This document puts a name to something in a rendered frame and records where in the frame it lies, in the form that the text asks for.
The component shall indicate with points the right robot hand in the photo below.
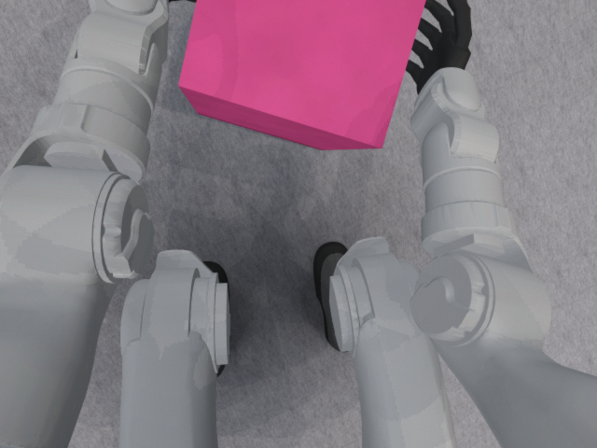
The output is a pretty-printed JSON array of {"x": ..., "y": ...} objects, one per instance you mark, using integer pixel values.
[{"x": 450, "y": 48}]

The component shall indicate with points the robot right thigh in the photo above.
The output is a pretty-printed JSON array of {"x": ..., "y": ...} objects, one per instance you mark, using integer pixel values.
[{"x": 403, "y": 397}]

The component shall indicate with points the right robot upper arm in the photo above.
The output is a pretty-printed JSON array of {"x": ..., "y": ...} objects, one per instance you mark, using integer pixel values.
[{"x": 488, "y": 320}]

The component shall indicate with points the left robot upper arm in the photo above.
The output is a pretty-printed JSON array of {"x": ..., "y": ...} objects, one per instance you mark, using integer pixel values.
[{"x": 67, "y": 238}]

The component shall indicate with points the left robot forearm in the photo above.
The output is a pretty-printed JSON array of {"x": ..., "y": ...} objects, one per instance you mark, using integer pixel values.
[{"x": 108, "y": 89}]

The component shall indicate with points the right robot forearm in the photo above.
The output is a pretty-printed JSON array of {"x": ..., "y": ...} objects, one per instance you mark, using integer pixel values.
[{"x": 462, "y": 182}]

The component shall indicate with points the carton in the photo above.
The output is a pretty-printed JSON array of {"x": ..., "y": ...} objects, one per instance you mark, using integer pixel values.
[{"x": 321, "y": 73}]

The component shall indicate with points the right robot foot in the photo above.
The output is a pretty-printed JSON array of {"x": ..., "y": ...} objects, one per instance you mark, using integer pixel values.
[{"x": 324, "y": 264}]

